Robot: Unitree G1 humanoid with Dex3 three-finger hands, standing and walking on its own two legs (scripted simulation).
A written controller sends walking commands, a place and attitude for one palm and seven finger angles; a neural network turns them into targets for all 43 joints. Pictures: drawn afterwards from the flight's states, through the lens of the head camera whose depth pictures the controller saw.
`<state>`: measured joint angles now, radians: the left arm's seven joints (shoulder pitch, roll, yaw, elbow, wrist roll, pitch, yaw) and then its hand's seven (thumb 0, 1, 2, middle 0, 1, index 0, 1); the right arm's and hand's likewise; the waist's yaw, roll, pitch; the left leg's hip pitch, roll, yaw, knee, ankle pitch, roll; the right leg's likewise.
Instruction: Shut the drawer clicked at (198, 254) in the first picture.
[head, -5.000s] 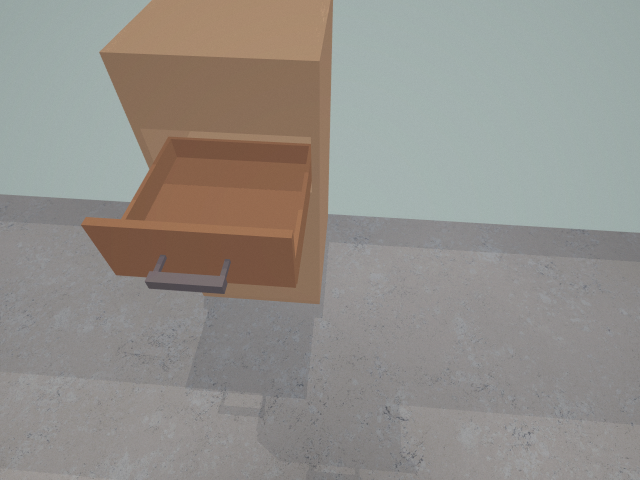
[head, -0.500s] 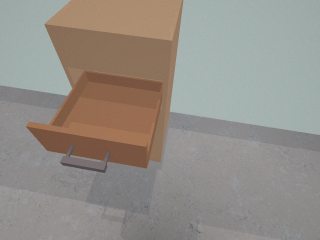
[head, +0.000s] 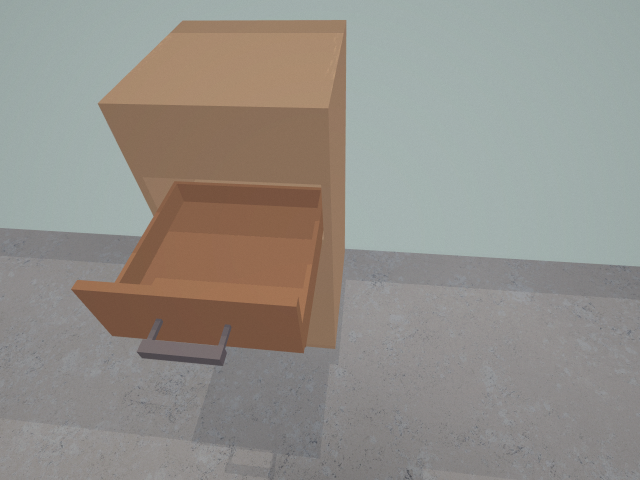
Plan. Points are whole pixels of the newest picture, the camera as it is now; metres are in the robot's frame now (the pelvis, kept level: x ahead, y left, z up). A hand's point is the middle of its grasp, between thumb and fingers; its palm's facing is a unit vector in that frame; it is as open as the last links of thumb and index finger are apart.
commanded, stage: come to a stop and stand still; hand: left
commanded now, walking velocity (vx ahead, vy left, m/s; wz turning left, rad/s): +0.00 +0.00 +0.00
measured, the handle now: (187, 340) +0.36 +0.26 -0.13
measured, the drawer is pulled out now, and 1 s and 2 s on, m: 0.30 0.30 0.30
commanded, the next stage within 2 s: look again from close up in 0.08 s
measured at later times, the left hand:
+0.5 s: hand out of the picture +0.00 +0.15 -0.17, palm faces +0.02 -0.98 -0.19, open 7.3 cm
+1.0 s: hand out of the picture +0.01 +0.15 -0.17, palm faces +0.03 -0.98 -0.20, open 7.4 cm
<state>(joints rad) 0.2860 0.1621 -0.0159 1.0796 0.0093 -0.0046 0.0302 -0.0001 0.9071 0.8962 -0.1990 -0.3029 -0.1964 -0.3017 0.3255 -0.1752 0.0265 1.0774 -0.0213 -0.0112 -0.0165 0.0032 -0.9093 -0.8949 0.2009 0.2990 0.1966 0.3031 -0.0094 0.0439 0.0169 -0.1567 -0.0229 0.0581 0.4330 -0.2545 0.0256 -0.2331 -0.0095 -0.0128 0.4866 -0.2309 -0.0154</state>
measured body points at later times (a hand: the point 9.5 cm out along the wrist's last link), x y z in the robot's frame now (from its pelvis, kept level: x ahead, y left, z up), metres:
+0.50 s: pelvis +0.02 -0.02 +0.00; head +0.02 -0.02 +0.45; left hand +0.01 +0.20 -0.16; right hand +0.01 -0.22 -0.17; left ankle -0.01 +0.10 -0.74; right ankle +0.02 -0.11 -0.74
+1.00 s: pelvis +0.02 -0.02 +0.00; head +0.03 -0.03 +0.45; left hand +0.01 +0.20 -0.15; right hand +0.00 -0.23 -0.17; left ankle -0.01 +0.10 -0.74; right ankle +0.02 -0.11 -0.74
